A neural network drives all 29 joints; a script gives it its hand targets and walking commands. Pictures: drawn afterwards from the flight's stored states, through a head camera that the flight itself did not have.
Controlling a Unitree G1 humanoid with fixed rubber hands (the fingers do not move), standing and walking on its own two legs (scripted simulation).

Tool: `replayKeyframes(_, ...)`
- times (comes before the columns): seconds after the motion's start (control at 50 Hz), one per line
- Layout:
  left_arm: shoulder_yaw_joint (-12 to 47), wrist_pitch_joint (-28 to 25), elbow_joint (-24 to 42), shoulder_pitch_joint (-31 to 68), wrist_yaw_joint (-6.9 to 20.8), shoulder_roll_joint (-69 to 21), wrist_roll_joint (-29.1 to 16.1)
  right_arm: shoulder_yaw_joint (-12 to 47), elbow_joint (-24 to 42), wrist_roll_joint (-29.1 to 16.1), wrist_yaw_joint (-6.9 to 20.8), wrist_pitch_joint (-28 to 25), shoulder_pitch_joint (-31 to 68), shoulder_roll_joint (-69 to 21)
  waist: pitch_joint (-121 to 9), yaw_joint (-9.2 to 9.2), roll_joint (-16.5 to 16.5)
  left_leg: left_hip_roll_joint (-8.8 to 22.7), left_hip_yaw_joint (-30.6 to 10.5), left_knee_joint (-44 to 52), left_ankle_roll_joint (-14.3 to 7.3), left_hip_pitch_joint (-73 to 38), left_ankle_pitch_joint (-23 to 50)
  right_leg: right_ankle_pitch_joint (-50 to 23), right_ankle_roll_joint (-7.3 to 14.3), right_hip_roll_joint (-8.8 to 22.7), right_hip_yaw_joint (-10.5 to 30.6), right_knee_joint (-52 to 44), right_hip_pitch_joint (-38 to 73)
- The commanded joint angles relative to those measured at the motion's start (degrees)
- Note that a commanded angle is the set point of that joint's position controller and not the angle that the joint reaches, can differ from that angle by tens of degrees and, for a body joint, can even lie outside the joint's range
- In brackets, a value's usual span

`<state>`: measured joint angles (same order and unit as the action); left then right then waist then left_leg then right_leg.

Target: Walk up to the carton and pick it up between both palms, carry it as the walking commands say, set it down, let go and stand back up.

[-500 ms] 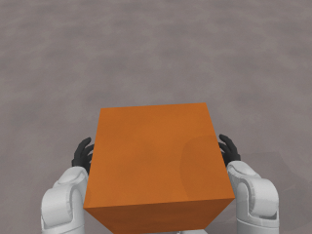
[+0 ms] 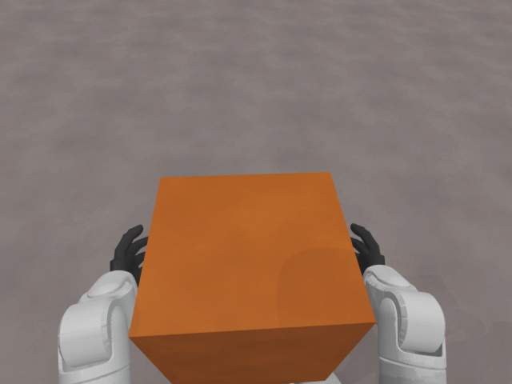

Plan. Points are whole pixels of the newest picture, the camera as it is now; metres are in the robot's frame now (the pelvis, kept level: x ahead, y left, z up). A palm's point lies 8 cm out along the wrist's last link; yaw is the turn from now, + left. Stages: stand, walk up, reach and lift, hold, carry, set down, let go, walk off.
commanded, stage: carry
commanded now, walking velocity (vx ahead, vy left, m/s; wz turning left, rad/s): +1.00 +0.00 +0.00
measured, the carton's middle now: (249, 287) +0.26 +0.01 +0.00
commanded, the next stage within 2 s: none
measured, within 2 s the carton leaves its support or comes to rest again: neither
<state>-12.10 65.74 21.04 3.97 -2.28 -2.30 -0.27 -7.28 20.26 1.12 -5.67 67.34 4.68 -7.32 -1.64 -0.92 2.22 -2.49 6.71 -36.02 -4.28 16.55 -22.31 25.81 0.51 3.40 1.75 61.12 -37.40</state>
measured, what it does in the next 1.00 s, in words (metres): walks ahead: right foot, then left foot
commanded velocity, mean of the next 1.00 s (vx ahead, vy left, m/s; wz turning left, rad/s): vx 1.00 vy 0.00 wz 0.00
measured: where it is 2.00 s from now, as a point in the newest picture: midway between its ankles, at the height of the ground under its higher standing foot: (222, 159)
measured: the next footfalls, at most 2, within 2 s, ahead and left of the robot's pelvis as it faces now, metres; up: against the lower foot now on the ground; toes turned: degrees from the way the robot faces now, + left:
right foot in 0.10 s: +0.31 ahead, -0.14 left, +0.00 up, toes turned -5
left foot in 0.44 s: +0.40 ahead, +0.13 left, +0.00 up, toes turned +8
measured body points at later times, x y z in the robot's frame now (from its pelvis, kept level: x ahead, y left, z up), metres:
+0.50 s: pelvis +0.36 +0.04 +0.01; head +0.34 +0.06 +0.46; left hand +0.62 +0.23 +0.08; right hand +0.62 -0.11 +0.08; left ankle +0.37 +0.13 -0.72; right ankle +0.28 -0.12 -0.68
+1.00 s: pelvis +0.69 +0.06 +0.02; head +0.71 +0.08 +0.46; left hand +0.95 +0.25 +0.07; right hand +0.96 -0.09 +0.08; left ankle +0.60 +0.13 -0.63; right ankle +0.72 -0.06 -0.72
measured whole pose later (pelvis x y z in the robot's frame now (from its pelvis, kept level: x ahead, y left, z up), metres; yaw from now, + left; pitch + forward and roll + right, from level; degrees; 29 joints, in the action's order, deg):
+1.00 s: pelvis +0.69 +0.06 +0.02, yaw +2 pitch +0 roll -2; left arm -12.1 66.4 20.5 6.3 -4.3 -4.3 -1.2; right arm -9.7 22.8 1.4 -4.6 68.8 4.9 -7.1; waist 2.5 0.0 -0.7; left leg 3.9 6.4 -69.0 -2.1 23.0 -24.7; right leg 11.1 1.0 1.6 -8.8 25.8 -14.0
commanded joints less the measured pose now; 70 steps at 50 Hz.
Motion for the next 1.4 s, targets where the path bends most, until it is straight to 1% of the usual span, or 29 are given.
replayKeyframes(0.0, 48.9, -0.9, 12.4, 37.8, 13.8, -49.3, -20.5, 42.6, 14.3, -19.8, 14.2, -2.5, 33.1, -45.5, -19.3, -0.1, -13.5, 15.1, -12.6, 17.0, -4.6, -14.6, 28.3, -18.1, -1.8, 0.0, -6.0, -26.3, 10.1)
replayKeyframes(0.06, 48.5, -0.6, 10.9, 35.8, 13.3, -48.5, -20.1, 41.8, 14.0, -19.1, 14.4, -1.7, 33.1, -44.2, -24.7, 1.2, -8.8, 10.0, -3.8, 2.2, -0.4, -11.0, 50.8, -27.2, 0.0, -4.7, -10.7, -36.8, 32.7)
replayKeyframes(0.08, 48.4, -0.5, 10.2, 35.8, 13.1, -48.7, -19.9, 41.9, 13.7, -19.3, 14.4, -1.6, 33.5, -43.5, -28.9, 1.89, -6.5, 8.9, -1.7, -6.9, 1.2, -5.4, 50.2, -25.4, 2.0, -1.8, -8.3, -35.7, 44.1)
replayKeyframes(0.1, 47.1, -0.3, 10.7, 36.2, 13.4, -48.6, -19.6, 42.7, 15.8, -18.9, 14.5, -1.6, 35.3, -42.5, -35.2, 3.26, 7.7, 6.5, -0.2, -23.1, 2.4, 6.4, 40.2, -14.3, 6.2, 10.2, 7.6, -39.2, 57.3)
replayKeyframes(0.12, 45.2, 0.2, 7.4, 33.2, 13.3, -48.0, -18.4, 43.3, 14.8, -19.0, 14.6, -1.2, 34.1, -42.5, -35.6, 2.0, 23.3, 0.3, -1.3, -37.0, 4.4, 22.7, 5.9, -23.7, 13.3, 23.5, 31.6, -41.1, 68.4)
replayKeyframes(0.14, 44.6, 0.1, 4.0, 30.6, 13.2, -49.1, -16.9, 43.3, 15.1, -19.6, 15.0, -0.8, 38.2, -42.6, -33.8, 2.71, 20.8, 2.2, -7.7, -42.2, 4.0, 26.2, -2.3, -26.9, 15.2, 22.0, 32.6, -41.6, 65.8)
replayKeyframes(0.18, 45.6, 0.2, 6.7, 33.5, 13.2, -48.8, -16.9, 41.6, 12.1, -19.6, 15.2, -1.3, 35.7, -42.9, -30.8, 2.98, 4.0, 6.7, -9.7, -41.3, 3.6, 28.6, -0.6, -24.4, 14.4, 21.6, 23.5, -41.3, 63.2)
replayKeyframes(0.2, 45.9, 0.1, 6.7, 32.6, 13.1, -48.9, -16.6, 41.8, 12.2, -19.7, 15.5, -1.4, 35.6, -43.0, -27.7, 2.66, 1.8, 8.2, -9.6, -37.8, 3.5, 28.1, 1.5, -22.0, 12.5, 20.2, 19.9, -42.9, 59.0)
replayKeyframes(0.34, 46.8, 0.8, 7.0, 34.3, 12.7, -47.4, -17.0, 40.6, 10.2, -19.0, 15.9, -0.7, 34.7, -42.2, -16.1, 1.53, 10.6, 6.2, -0.9, 6.2, 3.3, 1.2, 3.8, -12.9, 4.8, 14.9, -1.1, -47.7, 33.4)
replayKeyframes(0.38, 47.5, 1.1, 9.2, 37.0, 12.1, -47.9, -17.2, 39.8, 8.9, -19.6, 16.2, -0.4, 33.0, -43.7, -20.5, -0.53, 3.2, 4.4, 2.7, 13.6, 3.9, -16.7, 14.1, -21.3, 1.1, 10.1, -7.4, -33.4, 26.8)
replayKeyframes(0.42, 48.5, 1.6, 8.9, 38.3, 12.4, -47.6, -17.2, 38.5, 7.9, -18.3, 16.2, -0.4, 31.3, -41.7, -22.8, -1.59, -22.0, 21.8, -30.8, 22.5, -2.2, -35.0, 13.4, -4.0, -4.0, -1.3, -9.4, -6.6, 0.4)
replayKeyframes(0.44, 48.7, 1.6, 8.2, 40.1, 12.8, -46.6, -17.6, 39.3, 8.5, -18.7, 16.0, -0.3, 34.1, -41.5, -22.4, -1.67, -25.7, 26.5, -41.4, 25.0, -3.9, -39.9, 19.7, 3.5, -2.7, -3.8, -4.1, 2.2, -9.2)
replayKeyframes(0.5, 49.0, 1.4, 8.7, 40.6, 12.8, -50.0, -19.6, 39.8, 11.8, -20.2, 15.7, -1.0, 36.7, -44.7, -22.3, -1.44, -11.2, 23.5, -26.4, 17.5, -5.5, -41.3, 34.6, -4.7, -2.3, 2.0, -2.6, 6.7, -13.3)
replayKeyframes(0.64, 50.5, 0.0, 13.9, 41.1, 11.3, -51.4, -21.0, 39.1, 16.4, -20.9, 15.7, -1.8, 34.9, -43.8, -19.2, -2.05, -12.5, 17.6, -12.7, 15.9, -2.6, -43.6, 53.6, -13.4, -2.1, -0.6, -7.5, -14.9, -11.6)
replayKeyframes(0.74, 50.3, 0.0, 14.4, 37.7, 10.5, -50.5, -20.6, 40.1, 18.5, -20.3, 15.7, -1.7, 32.9, -42.7, -24.5, 0.17, -15.9, 12.7, -0.4, 6.6, 1.2, -31.8, 81.0, -24.3, 0.8, -8.8, -16.5, -36.7, 22.2)
replayKeyframes(0.78, 48.9, -0.1, 15.2, 36.9, 10.5, -49.6, -19.6, 40.6, 17.6, -19.6, 15.7, -1.4, 31.9, -41.2, -35.3, 3.43, -9.4, 10.0, 2.5, -15.6, 3.3, -12.2, 68.2, -27.4, 4.7, -2.5, -11.7, -37.5, 54.4)
replayKeyframes(0.8, 48.1, 0.1, 14.9, 37.3, 10.7, -49.3, -19.1, 41.0, 18.0, -19.9, 15.8, -1.2, 32.4, -41.5, -38.9, 3.6, 2.0, 7.1, -0.7, -29.6, 3.9, 5.0, 40.2, -15.9, 8.5, 10.5, 7.5, -36.5, 68.8)
replayKeyframes(0.82, 47.9, 0.1, 13.8, 38.1, 11.0, -49.8, -19.0, 41.3, 16.8, -19.9, 16.3, -1.1, 32.6, -42.5, -36.0, 2.34, 18.3, -0.7, -1.8, -42.2, 5.1, 23.0, -0.5, -25.8, 16.1, 24.6, 31.0, -42.3, 74.9)
replayKeyframes(0.84, 47.9, 0.0, 11.3, 35.6, 11.3, -50.2, -18.1, 40.6, 14.8, -19.7, 16.5, -1.0, 32.9, -42.5, -32.5, 2.93, 13.4, 3.1, -9.8, -52.2, 4.6, 28.0, -4.0, -27.3, 18.9, 24.9, 33.0, -43.1, 70.3)
replayKeyframes(0.88, 48.2, 0.4, 10.9, 35.0, 11.7, -50.1, -18.2, 40.0, 13.6, -19.7, 16.3, -1.6, 33.5, -42.5, -27.1, 3.25, 0.2, 9.1, -11.8, -47.4, 4.1, 28.1, -0.6, -19.4, 16.3, 23.7, 21.5, -44.8, 62.6)
replayKeyframes(0.94, 48.2, 0.3, 10.2, 36.3, 12.0, -50.5, -18.0, 41.3, 16.3, -19.9, 16.6, -2.0, 36.8, -42.6, -20.6, 2.34, 2.8, 12.0, -10.5, -27.3, 3.6, 20.5, 2.1, -5.2, 10.0, 19.4, 12.2, -49.6, 48.2)
replayKeyframes(1.02, 48.3, 0.7, 8.5, 36.2, 12.1, -48.5, -17.7, 39.3, 11.1, -18.7, 16.7, -1.3, 33.8, -41.7, -16.6, 1.42, 8.1, 8.9, -2.9, 4.0, 3.3, -2.4, 4.2, -10.3, 4.9, 15.6, -3.2, -48.5, 31.4)
replayKeyframes(1.06, 49.6, 1.0, 10.2, 37.7, 11.7, -48.8, -18.1, 38.6, 10.3, -19.2, 16.9, -1.1, 32.2, -42.6, -20.6, -0.7, 1.3, 5.3, 3.2, 11.5, 4.7, -18.6, 13.9, -16.0, 2.0, 11.4, -8.6, -34.1, 24.8)
replayKeyframes(1.08, 48.9, 1.2, 10.6, 38.8, 11.6, -48.2, -17.6, 38.2, 9.3, -19.2, 16.9, -0.9, 30.9, -42.3, -23.1, -2.18, -9.6, 10.9, -7.5, 17.8, 2.7, -28.3, 5.6, -19.0, -0.7, 5.0, -11.4, -17.9, 16.3)
replayKeyframes(1.1, 49.3, 1.4, 11.0, 39.9, 11.9, -48.1, -18.0, 38.1, 9.8, -18.7, 16.7, -1.2, 32.6, -41.7, -22.8, -1.72, -23.7, 22.0, -29.2, 23.4, -0.5, -35.1, 8.6, -4.4, -3.1, -1.8, -9.9, -5.3, 1.9)
replayKeyframes(1.12, 49.2, 1.5, 9.3, 40.8, 12.3, -46.9, -18.1, 38.3, 8.6, -18.2, 16.6, -0.6, 33.7, -40.9, -21.2, -1.52, -24.8, 26.3, -39.5, 27.0, -2.2, -36.5, 10.1, 1.9, -2.3, -3.0, -4.9, 3.0, -6.0)
replayKeyframes(1.16, 49.2, 1.7, 6.6, 40.2, 12.6, -48.3, -18.8, 38.7, 9.1, -19.0, 16.2, -0.7, 35.3, -42.5, -20.4, -1.25, -13.6, 26.1, -31.0, 21.2, -4.2, -38.1, 23.0, -5.0, -2.1, 1.4, -2.8, 8.8, -10.8)
replayKeyframes(1.2, 48.6, 1.6, 7.7, 38.1, 12.4, -49.7, -19.3, 39.6, 13.0, -19.9, 16.2, -1.3, 36.1, -43.0, -22.2, -1.23, -10.2, 22.6, -23.7, 18.1, -3.1, -40.3, 34.4, -7.2, -2.1, 2.0, -2.6, 7.7, -12.0)
replayKeyframes(1.38, 50.6, -0.4, 15.6, 40.1, 10.8, -50.6, -20.8, 39.9, 17.5, -20.6, 16.1, -2.2, 34.2, -42.9, -16.5, -1.13, -12.9, 14.4, -4.4, 18.2, -1.0, -36.2, 57.6, -19.1, -0.7, -3.3, -11.6, -27.6, -0.5)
